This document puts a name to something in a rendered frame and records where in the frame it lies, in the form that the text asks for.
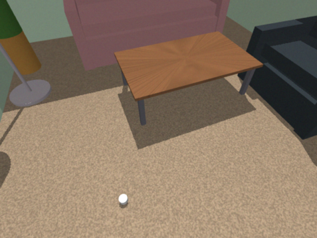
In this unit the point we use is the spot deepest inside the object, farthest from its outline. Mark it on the armchair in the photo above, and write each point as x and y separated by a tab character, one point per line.
287	81

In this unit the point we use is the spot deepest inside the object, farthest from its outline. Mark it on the coffee table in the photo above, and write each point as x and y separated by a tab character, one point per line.
169	66

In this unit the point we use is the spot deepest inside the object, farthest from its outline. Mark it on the potted plant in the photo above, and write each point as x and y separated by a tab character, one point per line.
15	43

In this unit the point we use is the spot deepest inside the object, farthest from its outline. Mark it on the tin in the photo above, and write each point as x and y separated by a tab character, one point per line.
123	199

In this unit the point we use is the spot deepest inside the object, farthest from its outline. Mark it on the sofa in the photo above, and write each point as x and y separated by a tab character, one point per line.
102	27

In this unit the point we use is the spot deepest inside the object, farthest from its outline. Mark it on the floor lamp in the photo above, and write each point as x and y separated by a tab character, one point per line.
30	92

